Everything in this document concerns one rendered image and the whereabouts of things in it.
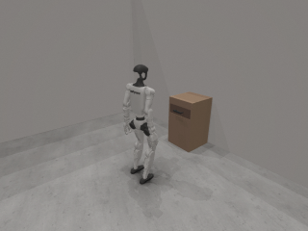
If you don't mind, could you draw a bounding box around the right robot upper arm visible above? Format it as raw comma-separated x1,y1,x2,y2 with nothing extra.
143,87,155,115

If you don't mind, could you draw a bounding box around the robot left forearm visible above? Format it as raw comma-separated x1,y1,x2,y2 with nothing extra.
122,104,130,122

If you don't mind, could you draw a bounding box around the robot right hand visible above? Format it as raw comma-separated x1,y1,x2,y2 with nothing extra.
149,133,159,148

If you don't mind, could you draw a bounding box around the drawer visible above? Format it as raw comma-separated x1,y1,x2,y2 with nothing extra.
169,103,191,119

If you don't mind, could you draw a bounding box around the left robot foot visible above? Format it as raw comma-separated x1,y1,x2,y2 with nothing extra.
130,165,144,174

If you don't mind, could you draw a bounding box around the cabinet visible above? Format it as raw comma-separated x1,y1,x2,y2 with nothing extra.
167,91,213,152

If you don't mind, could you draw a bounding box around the robot right forearm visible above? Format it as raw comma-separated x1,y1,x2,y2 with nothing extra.
145,109,155,134

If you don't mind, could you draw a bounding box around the left robot upper arm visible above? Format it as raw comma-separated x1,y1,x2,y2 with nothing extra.
122,83,133,108

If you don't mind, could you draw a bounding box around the humanoid robot torso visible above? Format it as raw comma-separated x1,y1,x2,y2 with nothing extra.
130,82,147,131

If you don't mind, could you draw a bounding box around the robot left hand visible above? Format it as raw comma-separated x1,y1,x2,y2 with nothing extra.
123,121,132,135

